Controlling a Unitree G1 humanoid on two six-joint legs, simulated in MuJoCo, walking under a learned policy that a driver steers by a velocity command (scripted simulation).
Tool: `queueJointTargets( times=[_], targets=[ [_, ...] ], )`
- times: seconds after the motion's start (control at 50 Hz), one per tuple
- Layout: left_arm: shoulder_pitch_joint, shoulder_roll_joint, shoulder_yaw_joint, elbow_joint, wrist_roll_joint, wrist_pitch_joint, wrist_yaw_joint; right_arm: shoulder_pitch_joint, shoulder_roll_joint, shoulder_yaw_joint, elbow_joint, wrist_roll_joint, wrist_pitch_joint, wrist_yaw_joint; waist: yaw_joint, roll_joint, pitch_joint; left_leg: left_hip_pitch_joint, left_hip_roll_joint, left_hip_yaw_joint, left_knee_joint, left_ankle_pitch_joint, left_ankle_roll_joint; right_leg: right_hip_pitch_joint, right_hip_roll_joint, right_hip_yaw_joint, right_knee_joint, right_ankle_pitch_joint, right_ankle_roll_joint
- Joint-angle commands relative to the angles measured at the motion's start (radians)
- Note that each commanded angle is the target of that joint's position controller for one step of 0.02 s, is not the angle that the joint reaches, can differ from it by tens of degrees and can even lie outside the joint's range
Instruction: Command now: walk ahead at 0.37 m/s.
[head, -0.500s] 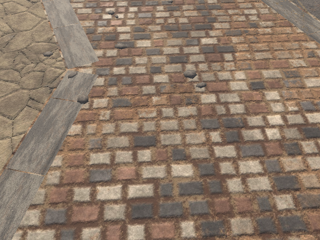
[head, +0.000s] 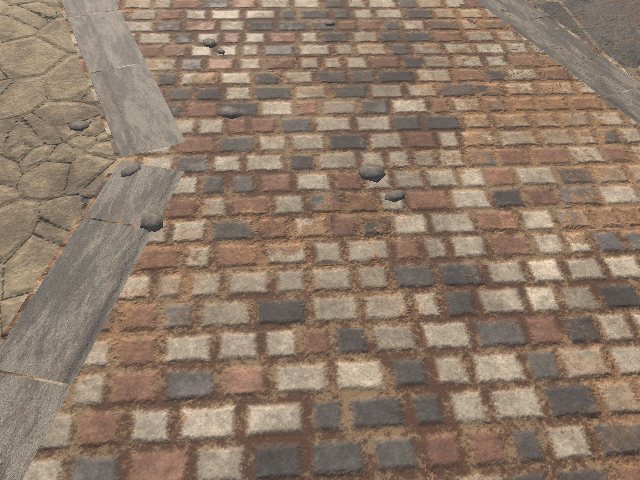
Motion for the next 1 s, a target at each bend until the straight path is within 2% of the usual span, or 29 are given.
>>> queueJointTargets(
  times=[0.02,0.04,0.06,0.08,0.1,0.2,0.3,0.34,0.36,0.38,0.4,0.42,0.44,0.46,0.48,0.5,0.52,0.56,0.6,0.66,0.74,0.82,0.88,0.9,0.92,0.94,0.96,0.98,1.0],
  targets=[
    [-0.128,0.052,0.002,-0.128,-0.015,-0.061,-0.018,0.186,-0.109,-0.008,0.009,-0.010,-0.022,0.007,-0.045,0.138,0.129,0.328,0.376,-0.612,-0.413,-0.127,0.203,-0.618,-0.043,0.057,0.417,0.089,-0.061],
    [-0.136,0.063,0.010,-0.125,-0.004,-0.068,-0.020,0.132,-0.103,0.000,-0.011,-0.011,-0.019,0.014,-0.022,0.096,0.133,0.301,0.328,-0.493,-0.426,-0.037,0.168,-0.607,-0.075,0.040,0.371,0.175,-0.069],
    [-0.155,0.092,0.024,-0.128,0.006,-0.069,-0.022,0.118,-0.086,0.009,-0.018,-0.013,-0.013,0.017,-0.013,0.096,0.138,0.285,0.290,-0.394,-0.432,0.097,0.138,-0.582,-0.097,0.024,0.310,0.231,-0.067],
    [-0.158,0.094,0.030,-0.127,0.011,-0.064,-0.028,0.140,-0.062,0.018,-0.014,-0.018,-0.003,0.015,-0.012,0.108,0.122,0.273,0.254,-0.315,-0.435,0.195,0.119,-0.543,-0.106,0.004,0.274,0.264,-0.059],
    [-0.166,0.073,0.028,-0.128,0.010,-0.057,-0.035,0.170,-0.065,0.020,-0.009,-0.020,0.003,0.009,-0.014,0.123,0.117,0.265,0.238,-0.265,-0.433,0.290,0.118,-0.525,-0.105,-0.018,0.243,0.279,-0.046],
    [-0.416,0.017,0.000,-0.229,0.015,-0.045,-0.045,0.190,-0.132,0.016,-0.034,-0.027,0.019,-0.021,-0.047,0.105,0.163,0.169,0.205,-0.154,-0.481,0.387,0.126,-0.477,-0.069,-0.083,-0.112,0.431,0.006],
    [-0.539,0.055,-0.004,-0.287,0.005,-0.049,-0.067,0.235,-0.158,0.000,-0.026,-0.003,0.018,-0.026,-0.046,0.127,0.186,0.244,0.255,-0.122,-0.483,0.417,0.120,-0.391,-0.033,-0.089,-0.309,0.485,-0.029],
    [-0.507,0.088,0.009,-0.291,0.007,-0.056,-0.074,0.213,-0.174,-0.008,-0.033,-0.007,0.024,-0.026,-0.002,0.141,0.138,0.321,0.272,-0.102,-0.394,0.644,0.098,-0.313,-0.005,-0.096,-0.342,0.444,-0.063],
    [-0.444,0.115,0.023,-0.278,0.008,-0.057,-0.073,0.200,-0.188,-0.014,-0.037,-0.012,0.030,-0.025,0.038,0.166,0.076,0.349,0.274,-0.090,-0.304,0.842,0.087,-0.216,0.028,-0.116,-0.331,0.415,-0.080],
    [-0.299,0.154,0.045,-0.238,0.005,-0.056,-0.069,0.181,-0.190,-0.016,-0.043,-0.019,0.040,-0.024,0.115,0.181,-0.015,0.332,0.249,-0.062,-0.132,1.000,0.068,-0.036,0.066,-0.138,-0.322,0.394,-0.105],
    [-0.118,0.199,0.068,-0.185,0.003,-0.050,-0.060,0.159,-0.182,-0.010,-0.059,-0.024,0.043,-0.021,0.198,0.175,-0.119,0.192,0.208,-0.041,0.100,0.954,0.035,0.233,0.033,-0.095,-0.316,0.399,-0.139],
    [0.039,0.299,0.092,-0.154,0.031,-0.044,-0.051,0.245,-0.080,0.018,-0.083,-0.032,0.033,-0.008,0.178,-0.029,-0.295,-0.176,0.079,-0.018,0.505,0.533,-0.015,0.634,-0.237,0.303,-0.337,0.252,-0.268],
    [0.058,0.271,0.078,-0.140,0.034,-0.040,-0.055,0.286,-0.008,0.041,-0.066,-0.010,0.001,0.003,0.148,-0.203,-0.445,-0.359,-0.057,-0.147,0.782,-0.184,-0.033,0.746,-0.397,0.757,-0.574,0.086,-0.360],
    [-0.037,0.201,0.055,-0.147,0.027,-0.045,-0.058,0.183,-0.105,0.013,-0.099,0.020,-0.025,0.008,0.138,-0.147,-0.290,-0.463,0.012,-0.217,0.871,-0.163,-0.002,0.619,-0.348,0.689,-0.623,0.045,-0.295],
    [-0.140,0.153,0.041,-0.168,0.025,-0.049,-0.057,0.078,-0.147,0.004,-0.136,0.036,-0.036,0.004,0.109,-0.083,-0.147,-0.485,0.065,-0.175,0.858,-0.085,0.016,0.440,-0.317,0.510,-0.634,0.127,-0.252],
    [-0.222,0.125,0.030,-0.179,0.033,-0.057,-0.064,0.031,-0.146,-0.001,-0.146,0.026,-0.035,-0.006,0.067,0.021,-0.068,-0.435,0.117,-0.156,0.790,0.002,0.019,0.259,-0.282,0.376,-0.665,0.256,-0.229],
    [-0.263,0.095,0.021,-0.180,0.042,-0.065,-0.069,0.037,-0.142,-0.013,-0.142,0.010,-0.021,-0.015,0.024,0.024,-0.041,-0.362,0.155,-0.156,0.723,0.048,0.022,0.144,-0.238,0.276,-0.689,0.326,-0.205],
    [-0.258,0.080,0.017,-0.156,0.045,-0.068,-0.073,0.090,-0.092,-0.012,-0.132,0.004,0.010,-0.020,-0.018,-0.014,-0.011,-0.285,0.177,-0.151,0.654,0.067,0.020,0.034,-0.196,0.186,-0.743,0.344,-0.208],
    [-0.222,0.107,0.020,-0.134,0.043,-0.071,-0.063,0.051,-0.094,-0.017,-0.152,0.000,0.025,-0.023,-0.027,-0.014,0.034,-0.323,0.188,-0.135,0.582,0.105,0.004,-0.010,-0.187,0.132,-0.783,0.373,-0.222],
    [-0.151,0.144,0.027,-0.116,0.041,-0.065,-0.038,-0.104,-0.120,-0.026,-0.208,-0.017,0.024,-0.024,0.005,0.010,0.073,-0.454,0.198,-0.126,0.401,0.263,-0.030,0.039,-0.185,0.115,-0.806,0.403,-0.225],
    [-0.071,0.166,0.031,-0.108,0.028,-0.049,-0.020,-0.274,-0.102,-0.020,-0.257,-0.014,0.006,-0.010,0.053,0.006,0.085,-0.417,0.136,-0.094,0.103,0.439,-0.052,0.081,-0.145,0.077,-0.790,0.420,-0.186],
    [0.004,0.170,0.037,-0.091,0.014,-0.034,-0.012,-0.392,-0.106,-0.012,-0.293,-0.002,-0.008,0.012,0.089,-0.009,0.096,-0.370,0.093,-0.093,-0.037,0.426,-0.063,0.157,-0.169,0.108,-0.721,0.392,-0.177],
    [-0.002,0.186,0.049,-0.096,0.012,-0.020,-0.003,-0.367,-0.153,-0.023,-0.303,0.003,-0.024,0.022,0.050,-0.039,0.074,-0.281,0.077,-0.110,-0.104,0.337,-0.044,0.216,-0.207,0.167,-0.638,0.407,-0.152],
    [-0.021,0.191,0.052,-0.103,0.014,-0.013,-0.002,-0.315,-0.177,-0.034,-0.293,-0.002,-0.028,0.019,0.014,-0.054,0.053,-0.205,0.058,-0.095,-0.126,0.301,-0.031,0.221,-0.191,0.166,-0.562,0.522,-0.132],
    [-0.036,0.171,0.047,-0.117,0.019,-0.007,-0.001,-0.186,-0.220,-0.056,-0.261,-0.013,-0.033,0.012,-0.047,-0.046,-0.029,-0.031,0.048,-0.078,-0.149,0.320,-0.003,0.202,-0.125,0.131,-0.398,0.665,-0.096],
    [-0.059,0.127,0.031,-0.161,0.033,-0.006,-0.001,-0.023,-0.297,-0.075,-0.243,-0.040,-0.039,0.004,-0.106,0.026,-0.201,0.265,0.205,-0.203,-0.078,0.509,0.061,0.046,-0.046,0.075,-0.108,0.536,-0.048],
    [0.086,-0.010,-0.005,-0.178,0.031,-0.018,-0.001,0.031,-0.374,-0.089,-0.237,-0.053,-0.025,0.003,-0.045,0.324,-0.371,0.647,0.492,-0.570,-0.089,0.703,0.223,-0.339,0.113,-0.018,0.258,-0.077,0.027],
    [0.093,0.084,0.013,-0.175,0.015,-0.026,-0.002,0.028,-0.281,-0.065,-0.257,-0.046,-0.017,0.005,-0.056,0.313,-0.452,0.632,0.496,-0.692,-0.146,0.682,0.243,-0.401,0.072,0.111,0.418,-0.198,0.034],
    [0.013,0.162,0.037,-0.193,-0.001,-0.020,0.002,-0.044,-0.211,-0.044,-0.278,-0.041,-0.010,0.001,-0.052,0.232,-0.318,0.514,0.459,-0.511,-0.142,0.728,0.199,-0.457,0.030,0.100,0.456,-0.151,0.035]
  ],
)
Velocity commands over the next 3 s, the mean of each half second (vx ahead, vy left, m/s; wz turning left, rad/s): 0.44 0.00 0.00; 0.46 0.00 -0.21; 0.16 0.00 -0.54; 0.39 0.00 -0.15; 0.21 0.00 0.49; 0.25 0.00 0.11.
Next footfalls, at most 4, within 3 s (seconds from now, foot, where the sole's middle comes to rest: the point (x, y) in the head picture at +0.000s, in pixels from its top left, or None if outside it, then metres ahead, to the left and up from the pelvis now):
0.40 right None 0.40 -0.13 -0.77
0.94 left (272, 399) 0.70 0.10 -0.77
1.40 right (388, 406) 0.69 -0.16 -0.77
1.90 left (331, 311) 0.95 -0.04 -0.77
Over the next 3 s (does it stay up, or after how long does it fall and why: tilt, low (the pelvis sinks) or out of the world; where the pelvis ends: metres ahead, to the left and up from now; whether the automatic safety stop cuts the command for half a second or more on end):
stays up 1.11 -0.14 0.02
